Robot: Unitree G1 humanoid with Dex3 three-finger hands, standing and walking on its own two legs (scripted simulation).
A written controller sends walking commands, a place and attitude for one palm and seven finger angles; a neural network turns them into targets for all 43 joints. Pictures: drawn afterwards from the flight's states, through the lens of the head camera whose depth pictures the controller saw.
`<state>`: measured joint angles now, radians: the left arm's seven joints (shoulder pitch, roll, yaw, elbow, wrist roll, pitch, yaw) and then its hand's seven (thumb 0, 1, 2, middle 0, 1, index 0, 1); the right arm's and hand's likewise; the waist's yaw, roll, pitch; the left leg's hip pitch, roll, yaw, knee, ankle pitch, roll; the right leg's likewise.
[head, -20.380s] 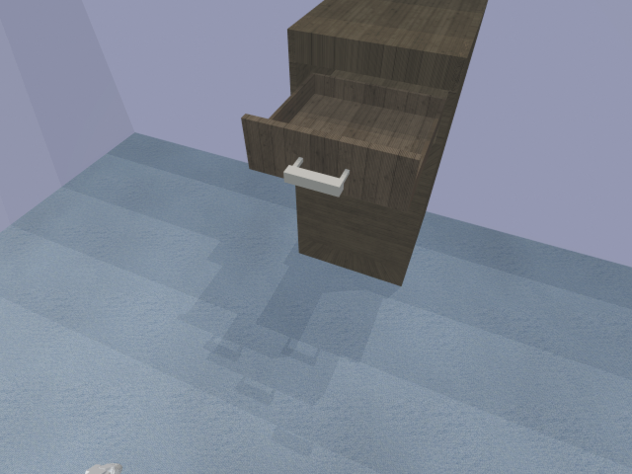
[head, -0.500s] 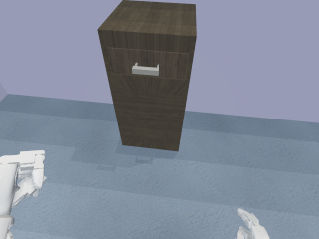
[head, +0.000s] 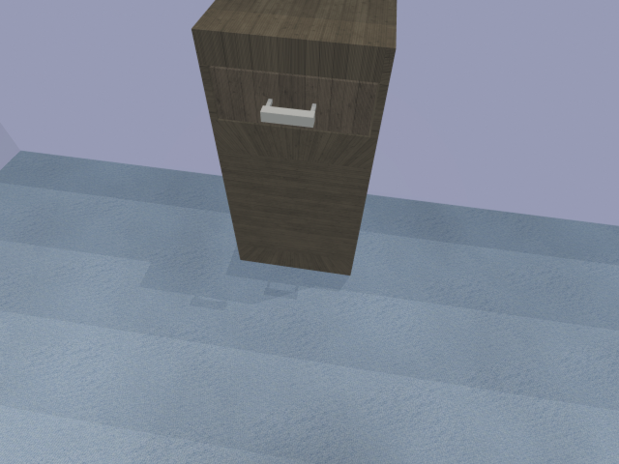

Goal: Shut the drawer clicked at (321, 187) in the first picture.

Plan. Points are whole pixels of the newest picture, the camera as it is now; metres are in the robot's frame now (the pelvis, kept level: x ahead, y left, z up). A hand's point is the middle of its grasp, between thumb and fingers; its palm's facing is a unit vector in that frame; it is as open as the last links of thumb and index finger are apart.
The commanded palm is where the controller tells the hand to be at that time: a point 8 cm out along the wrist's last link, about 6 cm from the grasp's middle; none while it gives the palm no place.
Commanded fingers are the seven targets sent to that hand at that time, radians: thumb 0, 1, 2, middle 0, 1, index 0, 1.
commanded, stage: let the arm hang, fingers relaxed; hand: left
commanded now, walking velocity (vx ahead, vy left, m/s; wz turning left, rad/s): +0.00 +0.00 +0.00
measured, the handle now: (289, 110) +0.86 +0.11 -0.04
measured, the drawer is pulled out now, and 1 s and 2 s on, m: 0.00 0.00 0.00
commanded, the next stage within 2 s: look to check the result in 0.56 s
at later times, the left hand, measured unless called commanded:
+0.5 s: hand out of the picture +0.05 +0.16 -0.17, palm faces +0.00 -0.98 -0.21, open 7.3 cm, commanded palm none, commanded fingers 0.00 0.90 0.90 -0.20 -0.30 -0.20 -0.30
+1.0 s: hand out of the picture +0.03 +0.16 -0.17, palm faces +0.01 -0.98 -0.20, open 7.4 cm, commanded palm none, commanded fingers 0.00 0.90 0.90 -0.20 -0.30 -0.20 -0.30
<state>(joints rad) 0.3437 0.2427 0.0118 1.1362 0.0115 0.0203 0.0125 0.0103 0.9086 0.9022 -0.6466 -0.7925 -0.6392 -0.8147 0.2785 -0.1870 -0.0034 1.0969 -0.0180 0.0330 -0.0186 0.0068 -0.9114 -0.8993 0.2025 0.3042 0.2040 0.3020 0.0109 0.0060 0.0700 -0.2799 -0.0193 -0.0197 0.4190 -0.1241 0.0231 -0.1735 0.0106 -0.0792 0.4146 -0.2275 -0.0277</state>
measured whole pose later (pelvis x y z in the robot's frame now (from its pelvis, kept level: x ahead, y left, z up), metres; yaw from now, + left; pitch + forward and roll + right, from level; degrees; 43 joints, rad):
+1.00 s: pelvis +0.03 -0.02 +0.00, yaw -1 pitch -1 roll +0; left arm 0.26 0.15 0.01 1.15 0.01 0.00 0.03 0.00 0.91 0.90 -0.20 -0.29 -0.20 -0.30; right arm 0.24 -0.15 -0.01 1.14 -0.02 0.01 -0.04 0.00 -0.92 -0.90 0.20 0.30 0.20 0.30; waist 0.00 0.01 0.06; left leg -0.21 0.00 0.00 0.39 -0.17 0.00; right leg -0.11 0.03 -0.06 0.38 -0.26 -0.04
